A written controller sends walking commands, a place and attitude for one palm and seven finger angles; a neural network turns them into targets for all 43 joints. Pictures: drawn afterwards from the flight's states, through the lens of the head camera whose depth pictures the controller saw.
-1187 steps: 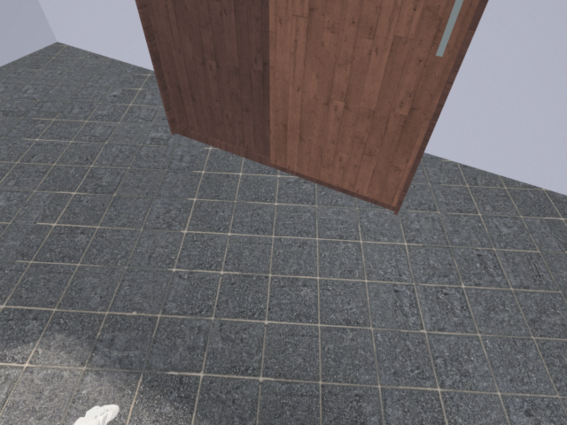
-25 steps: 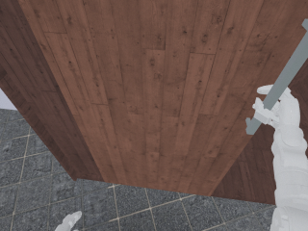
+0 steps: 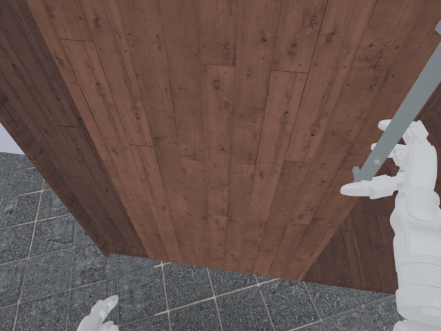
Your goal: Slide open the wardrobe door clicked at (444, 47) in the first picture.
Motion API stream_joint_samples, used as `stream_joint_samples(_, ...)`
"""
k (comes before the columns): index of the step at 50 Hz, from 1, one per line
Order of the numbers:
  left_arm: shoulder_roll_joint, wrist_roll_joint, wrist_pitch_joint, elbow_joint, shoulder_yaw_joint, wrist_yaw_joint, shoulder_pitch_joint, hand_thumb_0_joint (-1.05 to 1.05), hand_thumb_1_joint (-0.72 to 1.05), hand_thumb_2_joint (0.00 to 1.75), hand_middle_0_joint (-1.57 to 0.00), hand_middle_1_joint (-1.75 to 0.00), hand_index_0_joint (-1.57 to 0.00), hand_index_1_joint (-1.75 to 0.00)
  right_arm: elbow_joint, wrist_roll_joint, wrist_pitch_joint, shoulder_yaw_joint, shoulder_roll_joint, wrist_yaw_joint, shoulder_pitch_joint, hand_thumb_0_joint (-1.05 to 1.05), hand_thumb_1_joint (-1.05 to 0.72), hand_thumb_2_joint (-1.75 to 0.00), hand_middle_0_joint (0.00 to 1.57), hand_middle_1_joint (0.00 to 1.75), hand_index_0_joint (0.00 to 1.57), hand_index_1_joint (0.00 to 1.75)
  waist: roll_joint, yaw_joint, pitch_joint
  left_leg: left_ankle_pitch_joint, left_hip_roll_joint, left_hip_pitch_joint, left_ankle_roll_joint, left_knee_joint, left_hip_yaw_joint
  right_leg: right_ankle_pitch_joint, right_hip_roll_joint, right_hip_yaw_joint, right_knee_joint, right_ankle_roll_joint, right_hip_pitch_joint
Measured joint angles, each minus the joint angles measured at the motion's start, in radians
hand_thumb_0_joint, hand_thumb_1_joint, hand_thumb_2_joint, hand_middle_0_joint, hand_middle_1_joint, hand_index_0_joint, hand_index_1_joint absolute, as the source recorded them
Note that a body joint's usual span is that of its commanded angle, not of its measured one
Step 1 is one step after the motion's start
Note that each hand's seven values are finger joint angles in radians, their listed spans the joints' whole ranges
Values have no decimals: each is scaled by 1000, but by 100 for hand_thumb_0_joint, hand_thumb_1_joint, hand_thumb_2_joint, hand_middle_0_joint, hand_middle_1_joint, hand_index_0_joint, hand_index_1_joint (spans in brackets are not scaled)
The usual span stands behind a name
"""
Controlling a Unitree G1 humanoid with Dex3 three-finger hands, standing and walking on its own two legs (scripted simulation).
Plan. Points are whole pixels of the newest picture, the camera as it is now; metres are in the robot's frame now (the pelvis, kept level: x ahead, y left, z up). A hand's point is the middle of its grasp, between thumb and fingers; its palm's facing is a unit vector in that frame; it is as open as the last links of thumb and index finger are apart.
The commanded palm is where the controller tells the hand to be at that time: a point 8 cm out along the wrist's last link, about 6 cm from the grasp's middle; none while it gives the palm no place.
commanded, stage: slip the hand off the handle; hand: right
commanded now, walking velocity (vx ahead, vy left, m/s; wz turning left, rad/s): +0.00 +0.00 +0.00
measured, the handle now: (392, 123) +0.44 -0.27 +0.18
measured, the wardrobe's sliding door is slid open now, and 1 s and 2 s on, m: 0.44 0.44 0.44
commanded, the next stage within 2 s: draw the hand back to the body in 1.38 s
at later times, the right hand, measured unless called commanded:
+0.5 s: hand (407, 168) +0.37 -0.29 +0.14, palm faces +0.37 +0.91 -0.19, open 14.7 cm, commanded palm +0.34 -0.33 +0.14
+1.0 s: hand (435, 196) +0.32 -0.32 +0.13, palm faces +0.36 +0.91 -0.19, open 14.7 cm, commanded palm +0.27 -0.35 +0.14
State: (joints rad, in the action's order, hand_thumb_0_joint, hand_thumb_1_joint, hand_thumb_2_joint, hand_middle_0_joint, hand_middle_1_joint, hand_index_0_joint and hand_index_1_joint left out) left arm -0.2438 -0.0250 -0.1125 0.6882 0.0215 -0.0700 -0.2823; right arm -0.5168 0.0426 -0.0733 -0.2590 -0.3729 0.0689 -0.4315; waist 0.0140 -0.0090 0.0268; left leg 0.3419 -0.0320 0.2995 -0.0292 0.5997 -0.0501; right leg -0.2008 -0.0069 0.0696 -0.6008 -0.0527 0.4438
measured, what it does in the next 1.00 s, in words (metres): stands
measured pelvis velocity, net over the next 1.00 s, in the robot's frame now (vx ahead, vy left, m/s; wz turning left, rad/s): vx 0.00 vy -0.01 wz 0.00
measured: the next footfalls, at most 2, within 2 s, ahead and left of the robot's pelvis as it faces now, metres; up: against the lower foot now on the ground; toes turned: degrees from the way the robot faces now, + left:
none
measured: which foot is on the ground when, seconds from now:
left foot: down 0.00-1.00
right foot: down 0.00-1.00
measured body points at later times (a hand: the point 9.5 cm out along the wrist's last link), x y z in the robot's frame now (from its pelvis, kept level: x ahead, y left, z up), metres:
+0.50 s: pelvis +0.00 +0.00 +0.00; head +0.01 +0.00 +0.45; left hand +0.14 +0.25 -0.10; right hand +0.35 -0.33 +0.15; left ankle -0.02 +0.10 -0.73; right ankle +0.07 -0.09 -0.73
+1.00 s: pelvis +0.00 -0.01 +0.00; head +0.00 -0.01 +0.45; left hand +0.13 +0.25 -0.10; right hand +0.30 -0.36 +0.14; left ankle -0.02 +0.10 -0.73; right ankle +0.07 -0.09 -0.73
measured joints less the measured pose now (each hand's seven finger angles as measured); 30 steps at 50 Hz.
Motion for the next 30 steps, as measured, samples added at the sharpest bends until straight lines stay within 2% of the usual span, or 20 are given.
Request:
stream_joint_samples(9,8,0,13,0,8,-7,11,1,90,90,-21,-30,-20,-30,59,8,37,-8,11,-3,49,-1,55,-21,27,116,26,116,8,6,10,11,5,-11,5,1,2,-13,5,2,-6,-4,-8)
stream_joint_samples(14,4,-1,11,-11,5,-14,21,1,90,90,-21,-30,-20,-30,69,10,29,-26,-5,-14,59,-1,55,-20,26,116,26,115,9,9,11,12,5,-13,5,2,1,-15,5,1,-8,-3,-9)
stream_joint_samples(21,-9,-6,10,-14,6,-26,25,1,90,90,-21,-30,-20,-30,33,23,31,-49,-38,-55,42,-1,55,-20,26,115,25,115,9,15,14,10,4,-12,2,1,-9,-11,6,-9,-10,-2,-3)
stream_joint_samples(30,-18,-10,6,-13,9,-36,10,1,90,90,-21,-30,-20,-30,-39,35,-1,-106,-102,-117,23,-1,55,-20,26,115,25,115,5,11,13,8,-3,8,-2,8,-18,-10,0,-19,-25,1,21)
